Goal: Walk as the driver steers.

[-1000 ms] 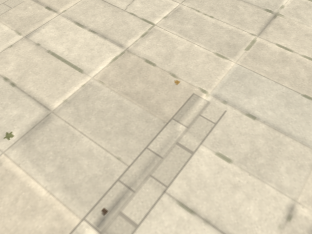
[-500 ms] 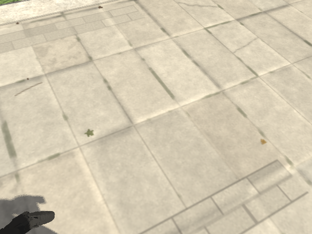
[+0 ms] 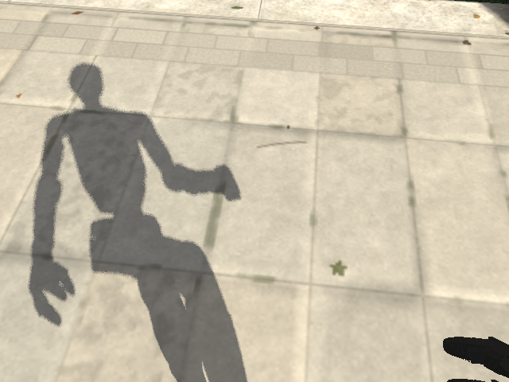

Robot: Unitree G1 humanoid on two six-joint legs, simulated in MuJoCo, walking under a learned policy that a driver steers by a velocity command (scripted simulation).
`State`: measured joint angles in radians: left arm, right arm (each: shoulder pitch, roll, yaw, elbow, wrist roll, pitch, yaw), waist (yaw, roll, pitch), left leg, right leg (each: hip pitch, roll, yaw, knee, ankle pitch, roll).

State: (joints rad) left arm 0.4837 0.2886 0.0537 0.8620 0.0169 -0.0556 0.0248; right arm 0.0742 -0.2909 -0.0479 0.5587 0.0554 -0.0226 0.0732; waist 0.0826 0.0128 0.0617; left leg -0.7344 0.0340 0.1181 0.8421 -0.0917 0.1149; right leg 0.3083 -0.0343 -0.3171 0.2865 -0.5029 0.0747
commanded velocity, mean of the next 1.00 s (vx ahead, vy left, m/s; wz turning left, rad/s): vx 0.23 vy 0.00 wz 0.24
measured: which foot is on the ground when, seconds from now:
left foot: up 0.00-0.02, down 0.04-0.48, up 0.50-0.74, down 0.76-1.00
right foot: down 0.00-0.04, up 0.06-0.44, down 0.46-1.00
